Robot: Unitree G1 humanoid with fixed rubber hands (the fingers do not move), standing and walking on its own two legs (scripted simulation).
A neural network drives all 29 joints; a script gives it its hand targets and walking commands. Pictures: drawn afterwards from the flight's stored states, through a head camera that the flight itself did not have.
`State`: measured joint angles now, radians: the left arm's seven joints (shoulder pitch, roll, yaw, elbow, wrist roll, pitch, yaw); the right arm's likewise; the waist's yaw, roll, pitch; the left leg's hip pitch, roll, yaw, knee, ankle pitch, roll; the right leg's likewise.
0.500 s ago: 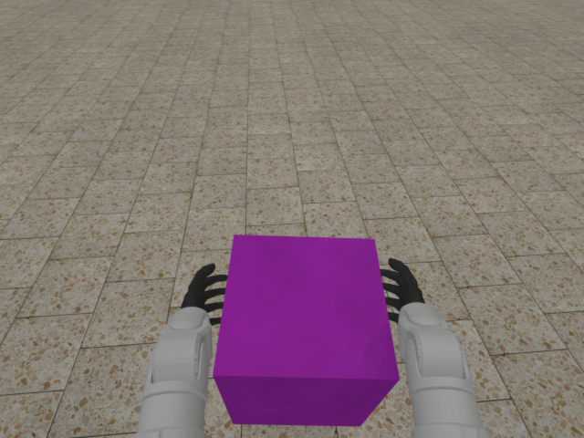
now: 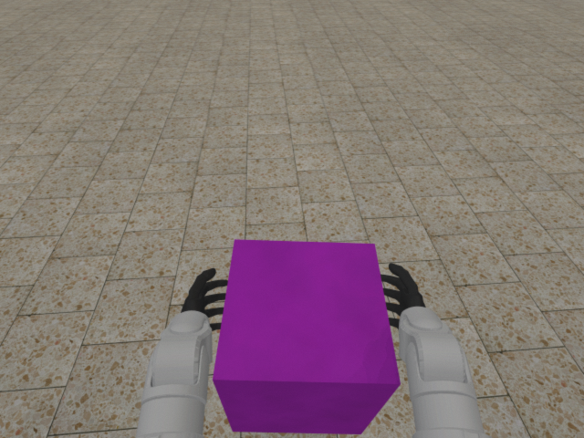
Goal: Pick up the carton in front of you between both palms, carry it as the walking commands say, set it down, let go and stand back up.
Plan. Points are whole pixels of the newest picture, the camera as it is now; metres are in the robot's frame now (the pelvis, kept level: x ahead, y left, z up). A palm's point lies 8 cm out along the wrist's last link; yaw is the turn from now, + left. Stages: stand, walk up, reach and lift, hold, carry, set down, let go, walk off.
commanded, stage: carry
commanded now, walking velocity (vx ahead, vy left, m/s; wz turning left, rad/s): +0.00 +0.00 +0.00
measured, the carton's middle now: (300, 341) +0.30 +0.00 -0.04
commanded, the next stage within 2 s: hold in 0.24 s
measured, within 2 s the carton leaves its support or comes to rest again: neither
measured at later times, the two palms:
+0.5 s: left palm (201, 328) +0.27 +0.14 +0.04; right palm (426, 332) +0.26 -0.16 +0.05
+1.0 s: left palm (197, 319) +0.28 +0.14 +0.05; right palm (424, 332) +0.26 -0.16 +0.06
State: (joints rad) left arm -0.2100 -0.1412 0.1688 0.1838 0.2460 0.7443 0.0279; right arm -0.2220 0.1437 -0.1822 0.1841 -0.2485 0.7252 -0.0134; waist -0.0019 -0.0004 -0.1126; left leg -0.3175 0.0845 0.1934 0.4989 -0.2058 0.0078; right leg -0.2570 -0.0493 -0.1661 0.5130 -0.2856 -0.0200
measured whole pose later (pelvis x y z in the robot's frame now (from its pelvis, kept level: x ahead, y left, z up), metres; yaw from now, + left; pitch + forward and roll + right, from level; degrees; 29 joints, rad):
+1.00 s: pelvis -0.02 +0.02 +0.01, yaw -6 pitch -9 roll +0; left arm -0.30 -0.16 0.26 0.31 0.32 0.74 -0.01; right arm -0.33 0.17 -0.30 0.34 -0.32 0.70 0.02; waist 0.00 -0.02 0.02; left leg -0.07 -0.03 -0.01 0.41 -0.18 0.02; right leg -0.05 0.01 0.06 0.43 -0.22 0.00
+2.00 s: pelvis -0.06 +0.03 -0.16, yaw -6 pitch +38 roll -2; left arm -0.74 -0.02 0.42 0.65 0.25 0.24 -0.01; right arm -0.71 0.18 -0.48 0.58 -0.23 0.20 -0.08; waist 0.03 -0.05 -0.19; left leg -1.57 -0.07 -0.06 1.33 -0.41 0.00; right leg -1.53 0.10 0.07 1.33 -0.46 0.04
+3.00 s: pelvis -0.10 +0.03 -0.38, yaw -10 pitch +41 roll -3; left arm -1.23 0.27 0.24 0.92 0.01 0.19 0.05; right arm -1.20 -0.02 -0.34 0.82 -0.01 0.15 -0.23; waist 0.08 -0.07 0.17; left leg -2.28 -0.09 -0.06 2.10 -0.54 -0.03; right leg -2.23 0.21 0.04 2.09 -0.59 0.10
